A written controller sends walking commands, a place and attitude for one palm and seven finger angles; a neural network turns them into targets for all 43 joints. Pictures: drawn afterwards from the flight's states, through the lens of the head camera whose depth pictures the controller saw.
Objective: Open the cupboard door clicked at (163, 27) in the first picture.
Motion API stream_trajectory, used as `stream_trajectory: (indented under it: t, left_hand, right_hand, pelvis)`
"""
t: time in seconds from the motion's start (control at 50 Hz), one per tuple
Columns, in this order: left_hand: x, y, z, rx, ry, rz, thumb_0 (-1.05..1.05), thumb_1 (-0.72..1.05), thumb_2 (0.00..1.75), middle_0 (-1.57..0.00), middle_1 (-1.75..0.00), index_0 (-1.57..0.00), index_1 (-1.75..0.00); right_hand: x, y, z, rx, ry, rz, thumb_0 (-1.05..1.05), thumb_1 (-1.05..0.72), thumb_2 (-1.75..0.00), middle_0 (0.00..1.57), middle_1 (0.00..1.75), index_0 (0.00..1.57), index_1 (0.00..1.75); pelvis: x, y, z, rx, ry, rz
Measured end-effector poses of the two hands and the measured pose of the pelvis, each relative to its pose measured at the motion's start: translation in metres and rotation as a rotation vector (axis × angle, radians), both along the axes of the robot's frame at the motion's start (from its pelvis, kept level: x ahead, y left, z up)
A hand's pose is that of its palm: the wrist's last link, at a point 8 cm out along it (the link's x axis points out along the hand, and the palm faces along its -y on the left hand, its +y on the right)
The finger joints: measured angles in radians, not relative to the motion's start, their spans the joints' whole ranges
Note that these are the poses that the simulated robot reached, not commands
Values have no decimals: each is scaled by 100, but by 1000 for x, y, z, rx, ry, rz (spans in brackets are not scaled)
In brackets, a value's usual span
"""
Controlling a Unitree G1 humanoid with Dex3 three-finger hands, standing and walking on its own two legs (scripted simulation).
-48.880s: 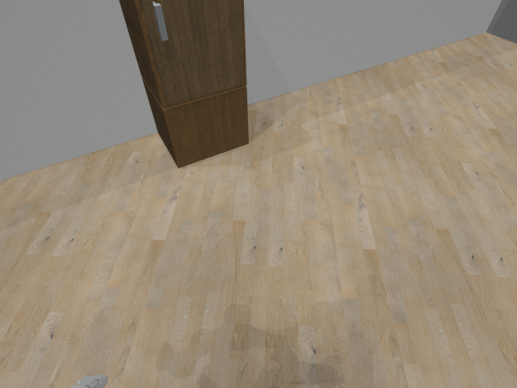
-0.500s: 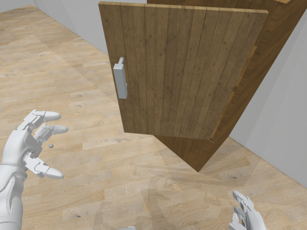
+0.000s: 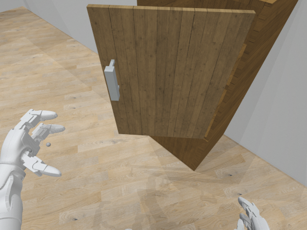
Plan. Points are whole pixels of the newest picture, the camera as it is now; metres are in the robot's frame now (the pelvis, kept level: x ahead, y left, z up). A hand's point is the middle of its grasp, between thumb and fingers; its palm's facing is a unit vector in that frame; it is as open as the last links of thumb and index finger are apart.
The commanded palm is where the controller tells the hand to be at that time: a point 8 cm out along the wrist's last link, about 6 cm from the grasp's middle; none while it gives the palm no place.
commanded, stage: raise the hand with hooked fingers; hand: left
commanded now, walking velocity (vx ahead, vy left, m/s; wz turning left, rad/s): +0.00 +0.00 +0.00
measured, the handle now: (114, 80) +0.55 +0.17 +0.06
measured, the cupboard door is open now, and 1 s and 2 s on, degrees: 39 39 39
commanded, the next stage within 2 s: move the hooked fingers beside the handle in 0.06 s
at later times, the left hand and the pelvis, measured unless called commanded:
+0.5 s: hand (64, 128) +0.33 +0.25 +0.08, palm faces -0.01 -1.00 -0.02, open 14.0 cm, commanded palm +0.31 +0.30 +0.08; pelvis +0.00 +0.00 +0.00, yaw +0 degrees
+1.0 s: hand (77, 110) +0.40 +0.24 +0.08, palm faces -0.02 -1.00 -0.01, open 14.0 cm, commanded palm +0.38 +0.29 +0.07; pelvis +0.00 +0.00 -0.01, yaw -1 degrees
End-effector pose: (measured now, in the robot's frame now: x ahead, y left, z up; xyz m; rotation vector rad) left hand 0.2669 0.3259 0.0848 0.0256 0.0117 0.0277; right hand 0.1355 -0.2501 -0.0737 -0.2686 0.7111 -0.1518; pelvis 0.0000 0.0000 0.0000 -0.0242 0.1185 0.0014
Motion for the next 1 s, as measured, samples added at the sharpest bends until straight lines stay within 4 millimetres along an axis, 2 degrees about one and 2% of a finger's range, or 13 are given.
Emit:
stream_trajectory:
  t: [0.22,0.36,0.58,0.78,1.0]
  left_hand:
    - [0,-1,1,-7,6,-4,-1,-50,30,-31,-120,-30,-120]
    - [20,-12,-1,-15,0,-19,-1,-50,30,-31,-120,-30,-120]
    - [61,-25,-1,-12,13,-32,-1,-50,30,-31,-120,-30,-120]
    - [83,-22,-3,-11,11,-19,-1,-49,30,-31,-120,-30,-120]
    - [114,-32,-7,-16,14,-43,-1,-50,30,-30,-120,-30,-120]
  right_hand:
    - [10,6,0,16,-22,20,1,-90,-89,20,30,20,30]
    - [7,5,-4,4,3,23,1,-90,-89,20,30,20,30]
    - [-19,-4,-13,9,88,-34,1,-90,-89,20,30,20,30]
    - [-48,-15,-22,-5,206,-90,1,-91,-89,20,30,20,30]
    - [-58,-17,-27,-15,273,-110,1,-91,-89,20,30,20,30]
  pelvis:
    - [-1,-1,0,1,0,5]
    - [-5,-1,-2,2,6,12]
    - [-2,-2,-2,7,28,-4]
    - [2,-3,-3,6,55,-14]
    - [3,0,-6,2,86,-12]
